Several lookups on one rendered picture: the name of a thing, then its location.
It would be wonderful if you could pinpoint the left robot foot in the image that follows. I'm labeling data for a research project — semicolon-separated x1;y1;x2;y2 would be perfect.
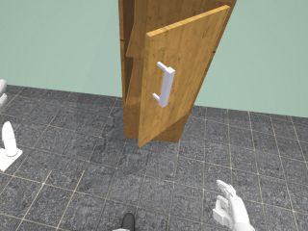
121;213;136;231

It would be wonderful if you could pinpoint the left robot hand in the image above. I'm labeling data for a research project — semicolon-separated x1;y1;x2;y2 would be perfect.
0;79;23;172

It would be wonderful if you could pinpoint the cupboard door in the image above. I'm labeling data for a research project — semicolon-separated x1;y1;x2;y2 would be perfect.
138;5;230;148

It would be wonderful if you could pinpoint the handle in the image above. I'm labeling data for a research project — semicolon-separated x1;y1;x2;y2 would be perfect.
152;62;175;108

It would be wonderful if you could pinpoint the right robot hand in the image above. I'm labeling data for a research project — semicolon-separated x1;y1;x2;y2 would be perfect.
213;180;250;229

